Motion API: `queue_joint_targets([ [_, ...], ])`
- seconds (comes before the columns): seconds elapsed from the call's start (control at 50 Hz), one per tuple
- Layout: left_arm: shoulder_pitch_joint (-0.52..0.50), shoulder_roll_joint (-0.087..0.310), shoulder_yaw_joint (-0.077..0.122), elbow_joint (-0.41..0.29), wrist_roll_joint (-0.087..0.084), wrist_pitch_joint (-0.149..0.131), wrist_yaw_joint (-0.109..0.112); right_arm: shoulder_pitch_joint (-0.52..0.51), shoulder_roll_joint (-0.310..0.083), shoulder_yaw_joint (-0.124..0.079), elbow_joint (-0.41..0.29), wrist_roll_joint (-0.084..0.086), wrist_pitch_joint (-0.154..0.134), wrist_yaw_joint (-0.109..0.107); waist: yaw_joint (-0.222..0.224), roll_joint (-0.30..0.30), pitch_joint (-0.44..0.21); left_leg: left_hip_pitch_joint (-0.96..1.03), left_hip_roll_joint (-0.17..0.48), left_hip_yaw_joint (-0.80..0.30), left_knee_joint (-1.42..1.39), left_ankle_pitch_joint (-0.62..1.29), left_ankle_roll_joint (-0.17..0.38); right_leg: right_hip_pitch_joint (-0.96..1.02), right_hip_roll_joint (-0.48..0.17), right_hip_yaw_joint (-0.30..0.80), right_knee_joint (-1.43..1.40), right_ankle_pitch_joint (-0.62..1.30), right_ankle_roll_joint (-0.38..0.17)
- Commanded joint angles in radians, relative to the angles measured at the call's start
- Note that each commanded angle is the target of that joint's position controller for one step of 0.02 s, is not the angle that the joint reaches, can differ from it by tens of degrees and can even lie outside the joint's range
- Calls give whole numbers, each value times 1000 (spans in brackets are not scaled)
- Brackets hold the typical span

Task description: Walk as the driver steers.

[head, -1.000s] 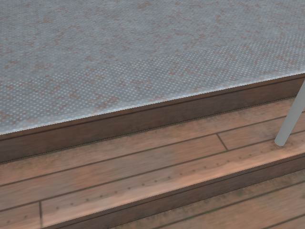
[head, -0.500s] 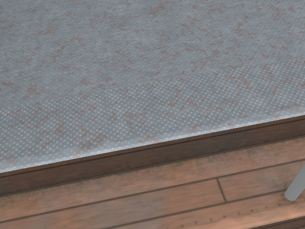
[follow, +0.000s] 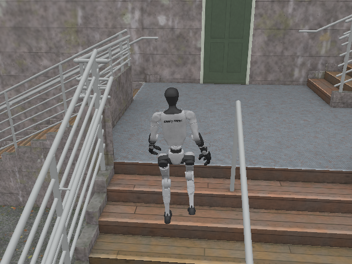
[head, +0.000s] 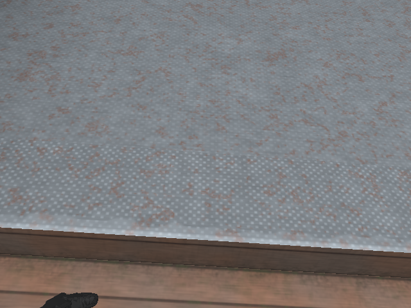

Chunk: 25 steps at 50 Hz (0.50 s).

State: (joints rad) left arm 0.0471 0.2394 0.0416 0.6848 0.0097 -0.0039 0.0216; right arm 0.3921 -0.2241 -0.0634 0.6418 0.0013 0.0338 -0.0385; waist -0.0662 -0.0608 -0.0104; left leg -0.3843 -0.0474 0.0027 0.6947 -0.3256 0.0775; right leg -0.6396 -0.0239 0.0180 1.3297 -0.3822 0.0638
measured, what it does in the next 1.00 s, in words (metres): steps on the spot, turning left: right foot, then left foot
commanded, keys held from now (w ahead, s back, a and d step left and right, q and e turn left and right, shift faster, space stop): q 0.66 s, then no key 0.34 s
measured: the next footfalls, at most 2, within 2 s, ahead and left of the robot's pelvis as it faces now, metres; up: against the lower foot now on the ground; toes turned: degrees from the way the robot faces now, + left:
right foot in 0.22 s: +0.11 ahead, -0.12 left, +0.00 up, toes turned +8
left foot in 0.64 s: +0.05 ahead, +0.12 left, +0.00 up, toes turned +27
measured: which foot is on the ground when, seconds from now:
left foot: down 0.00-0.22, up 0.24-0.62, down 0.64-1.00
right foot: up 0.00-0.20, down 0.22-0.64, up 0.66-1.00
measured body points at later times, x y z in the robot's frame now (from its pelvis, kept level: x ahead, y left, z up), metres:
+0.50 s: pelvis +0.03 -0.03 +0.01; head +0.07 -0.03 +0.46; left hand +0.06 +0.26 -0.09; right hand +0.30 -0.18 -0.08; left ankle +0.02 +0.10 -0.66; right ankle +0.07 -0.13 -0.72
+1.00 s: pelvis +0.03 -0.01 +0.01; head +0.03 +0.02 +0.46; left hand +0.06 +0.28 -0.09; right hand +0.31 -0.10 -0.05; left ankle +0.02 +0.10 -0.72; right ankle +0.07 -0.16 -0.64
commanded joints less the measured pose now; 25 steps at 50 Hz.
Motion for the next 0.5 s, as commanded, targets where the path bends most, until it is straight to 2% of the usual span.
queue_joint_targets([
  [0.02,-54,20,1,-103,17,-16,5,-227,-100,-7,-181,-6,-28,-27,86,119,-79,93,203,-365,-268,219,150,-78,-1,5,-113,76,9],
  [0.04,-19,7,-3,-86,16,-9,5,-233,-109,-8,-186,-18,-25,-32,91,136,-121,64,190,-307,-223,401,145,19,21,-30,-112,111,10],
  [0.06,-12,-8,-11,-89,15,-4,3,-213,-113,-9,-184,-14,-19,-33,82,144,-139,61,177,-278,-201,496,141,67,33,-52,-194,69,7],
  [0.08,-23,-17,-17,-97,0,0,3,-179,-118,-8,-182,-9,-17,-33,60,163,-144,69,178,-283,-192,540,143,96,54,-70,-287,-2,8],
  [0.1,-28,-23,-19,-102,-5,5,6,-151,-125,-11,-176,2,-16,-34,39,186,-135,90,183,-298,-186,585,144,105,71,-85,-368,-40,12],
  [0.14,5,5,-12,-98,-27,6,10,-160,-135,-10,-195,7,-12,-18,24,265,-148,167,223,-383,-190,611,148,141,76,-64,-551,-35,11],
  [0.16,31,23,-2,-95,-32,3,8,-179,-138,-10,-201,19,-12,-12,37,286,-148,196,225,-415,-173,632,132,195,65,-41,-681,51,4],
  [0.18,88,30,3,-79,-32,-4,4,-223,-136,-8,-210,24,-6,-9,75,276,-156,190,213,-436,-158,606,109,290,55,-24,-830,174,-18],
  [0.2,123,53,20,-61,-23,-10,1,-242,-107,1,-213,27,-9,-3,85,241,-158,134,170,-398,-90,495,77,404,21,-9,-910,307,-32],
  [0.22,142,103,39,-72,5,-9,4,-238,-49,12,-209,22,-16,9,89,69,-171,-47,63,-280,137,261,8,573,-115,120,-918,587,-90],
  [0.24,124,140,46,-95,36,1,11,-133,-14,12,-183,15,-23,21,24,-196,-169,-279,-93,-186,367,-322,-81,665,-346,365,-885,1022,-253],
  [0.26,89,135,53,-129,43,-9,12,-81,-124,-19,-167,11,-21,20,13,-193,-201,-298,-37,-141,643,-397,-152,560,-471,470,-915,882,-395],
  [0.28,53,70,35,-158,34,-12,18,-125,-162,-32,-151,26,-14,20,30,-86,-138,-331,10,-130,793,-315,-182,498,-399,386,-930,657,-382],
  [0.3,58,37,24,-154,10,-8,26,-208,-142,-22,-164,26,-7,20,42,-2,-67,-410,43,-143,759,-217,-186,504,-312,301,-933,431,-326],
  [0.32,76,33,21,-150,-9,-4,36,-274,-114,-8,-178,21,1,20,68,10,-28,-447,57,-135,725,-167,-190,497,-276,257,-946,326,-299],
  [0.34,98,54,24,-128,-16,10,47,-306,-82,5,-190,29,8,25,77,-23,21,-474,40,-88,646,-104,-205,483,-211,172,-947,270,-293],
  [0.38,137,78,28,-129,10,22,56,-348,-60,20,-195,26,13,33,102,-53,-7,-433,37,-23,529,-75,-218,495,-204,110,-938,344,-301],
  [0.4,140,88,31,-134,15,25,57,-357,-56,25,-192,27,10,40,105,-63,-37,-389,47,-5,461,-89,-220,496,-201,81,-930,386,-304],
  [0.42,116,99,33,-156,21,20,52,-357,-61,26,-189,21,3,48,110,-73,-76,-334,79,-13,436,-105,-218,504,-248,88,-943,448,-315],
  [0.46,115,118,35,-158,13,12,48,-341,-71,25,-183,24,-6,54,111,-99,-106,-281,106,-7,376,-107,-209,503,-280,79,-936,449,-326],
  [0.5,98,147,43,-158,7,6,40,-333,-76,24,-176,26,-5,65,102,-84,-112,-210,115,3,289,-78,-186,462,-283,42,-932,404,-311],
])
Velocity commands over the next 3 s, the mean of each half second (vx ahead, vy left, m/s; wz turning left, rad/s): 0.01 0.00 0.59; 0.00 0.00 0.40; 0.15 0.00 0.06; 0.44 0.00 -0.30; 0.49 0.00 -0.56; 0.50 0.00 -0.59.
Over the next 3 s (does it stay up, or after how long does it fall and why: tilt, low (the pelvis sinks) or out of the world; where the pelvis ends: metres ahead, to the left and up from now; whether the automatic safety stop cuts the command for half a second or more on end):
stays up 0.81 0.24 0.31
